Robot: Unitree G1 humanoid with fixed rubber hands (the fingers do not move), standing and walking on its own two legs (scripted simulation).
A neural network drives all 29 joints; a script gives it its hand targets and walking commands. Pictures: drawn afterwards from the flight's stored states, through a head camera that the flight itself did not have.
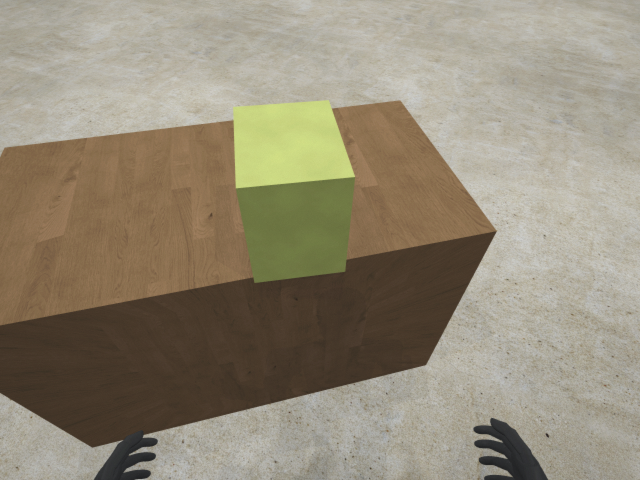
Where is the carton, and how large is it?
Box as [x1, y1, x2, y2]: [233, 100, 354, 282]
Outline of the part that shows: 328,100 233,107 236,191 254,282 344,271 354,175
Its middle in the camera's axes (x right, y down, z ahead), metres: -0.05 -0.09 +0.69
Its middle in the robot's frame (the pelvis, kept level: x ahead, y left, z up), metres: +0.58 +0.06 +0.01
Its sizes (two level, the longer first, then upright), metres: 0.210 0.165 0.222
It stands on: a pedestal, 0.65 m high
